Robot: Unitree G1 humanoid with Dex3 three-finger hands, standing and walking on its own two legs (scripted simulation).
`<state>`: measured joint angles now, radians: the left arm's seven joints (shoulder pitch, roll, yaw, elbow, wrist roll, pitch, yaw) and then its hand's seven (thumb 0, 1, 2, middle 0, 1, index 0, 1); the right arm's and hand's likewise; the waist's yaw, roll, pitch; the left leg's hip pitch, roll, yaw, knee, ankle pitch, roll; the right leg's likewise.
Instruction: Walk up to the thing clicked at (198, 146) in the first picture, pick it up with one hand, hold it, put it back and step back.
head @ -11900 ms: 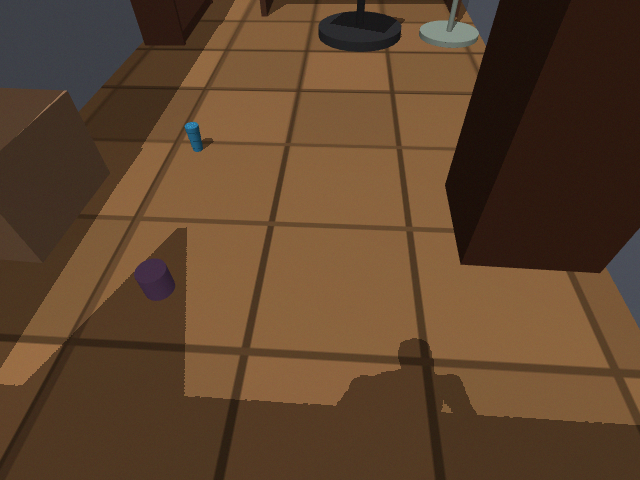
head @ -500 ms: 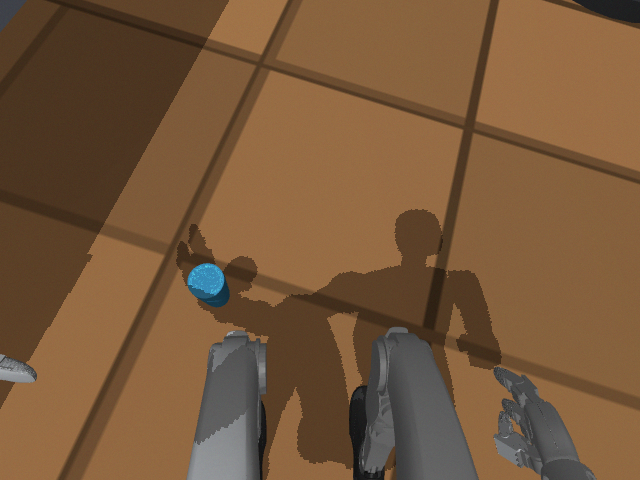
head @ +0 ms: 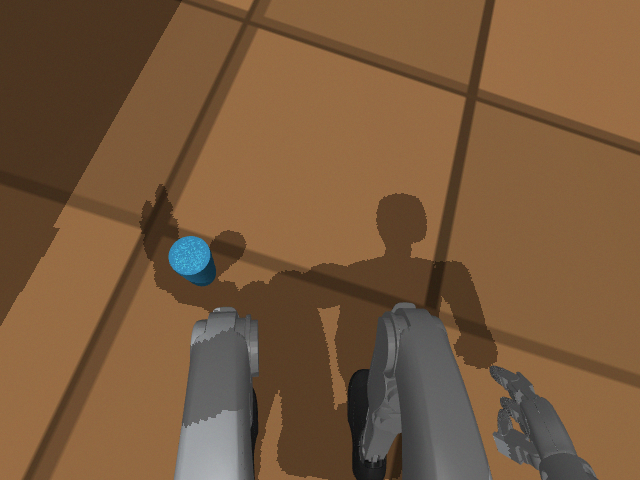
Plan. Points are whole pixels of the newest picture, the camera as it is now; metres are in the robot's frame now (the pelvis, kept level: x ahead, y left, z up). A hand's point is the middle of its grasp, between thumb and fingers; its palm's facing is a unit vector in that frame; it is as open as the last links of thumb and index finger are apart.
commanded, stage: go down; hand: left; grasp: from the side
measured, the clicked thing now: (196, 265) +0.43 +0.22 -0.35
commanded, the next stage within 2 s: approach in 0.84 s
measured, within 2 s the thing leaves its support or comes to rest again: neither
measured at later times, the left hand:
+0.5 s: hand out of the picture +0.36 +0.41 -0.04, palm faces +0.19 -0.98 -0.12, open 17.5 cm
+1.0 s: hand out of the picture +0.37 +0.42 -0.04, palm faces +0.18 -0.98 -0.10, open 17.5 cm
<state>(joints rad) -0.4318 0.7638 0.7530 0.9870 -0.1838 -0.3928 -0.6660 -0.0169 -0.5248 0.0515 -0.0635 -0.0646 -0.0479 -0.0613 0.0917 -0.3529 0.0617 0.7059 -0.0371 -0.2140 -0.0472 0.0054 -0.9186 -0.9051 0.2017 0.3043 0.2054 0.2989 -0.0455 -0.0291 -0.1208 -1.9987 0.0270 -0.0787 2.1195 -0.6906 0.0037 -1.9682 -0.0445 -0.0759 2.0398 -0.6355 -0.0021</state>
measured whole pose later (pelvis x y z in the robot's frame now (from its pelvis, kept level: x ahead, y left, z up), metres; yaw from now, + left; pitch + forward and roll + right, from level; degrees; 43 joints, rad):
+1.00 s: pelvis +0.00 +0.00 -0.05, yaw -1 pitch +32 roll -7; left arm -0.55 0.86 0.81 1.05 -0.21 -0.41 -0.74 -0.02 -0.54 0.07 -0.06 -0.06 -0.03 -0.07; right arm 0.09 -0.37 0.10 0.72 -0.05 -0.19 -0.02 0.00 -0.92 -0.91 0.20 0.30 0.21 0.30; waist -0.07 -0.04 -0.09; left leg -2.14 0.02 -0.09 2.28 -0.70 0.02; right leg -2.09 -0.05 -0.08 2.19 -0.65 0.01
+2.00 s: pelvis -0.03 +0.02 -0.14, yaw -9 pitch +11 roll -15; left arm -0.55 0.76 0.57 1.38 -0.16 -1.08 -0.29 -0.02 -0.61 0.01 -0.07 -0.08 -0.06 -0.07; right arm -0.16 -0.38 0.44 0.61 -0.31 -0.09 0.12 0.00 -0.94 -0.90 0.20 0.30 0.21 0.30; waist -0.21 -0.24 0.27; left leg -2.20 0.02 -0.31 2.65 -0.68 0.01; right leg -2.08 0.01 -0.24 2.40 -0.54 0.04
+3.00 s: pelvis -0.03 +0.02 -0.14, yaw -12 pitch +9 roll -18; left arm -0.61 0.84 0.50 1.50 -0.07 -1.19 0.02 0.00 0.06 0.63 -0.68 -0.69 -0.57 -0.68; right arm -0.19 -0.39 0.54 0.56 -0.39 -0.02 0.15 0.00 -0.88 -0.89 0.20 0.30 0.21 0.30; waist -0.25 -0.30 0.34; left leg -2.19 0.03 -0.37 2.67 -0.70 0.02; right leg -2.04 0.04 -0.28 2.36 -0.53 0.07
